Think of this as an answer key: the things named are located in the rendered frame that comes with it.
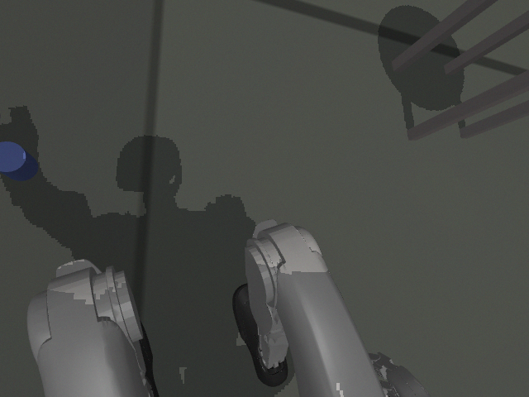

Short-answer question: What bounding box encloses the left robot foot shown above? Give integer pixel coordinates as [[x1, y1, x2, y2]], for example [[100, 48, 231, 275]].
[[139, 323, 159, 397]]

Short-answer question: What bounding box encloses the tin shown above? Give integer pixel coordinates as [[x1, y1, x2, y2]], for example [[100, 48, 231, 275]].
[[0, 141, 38, 181]]

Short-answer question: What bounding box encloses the right robot hand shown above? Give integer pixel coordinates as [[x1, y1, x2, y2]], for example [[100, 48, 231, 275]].
[[368, 352, 431, 397]]

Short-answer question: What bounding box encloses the right robot foot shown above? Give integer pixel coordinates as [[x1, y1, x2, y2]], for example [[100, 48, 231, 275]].
[[232, 284, 288, 387]]

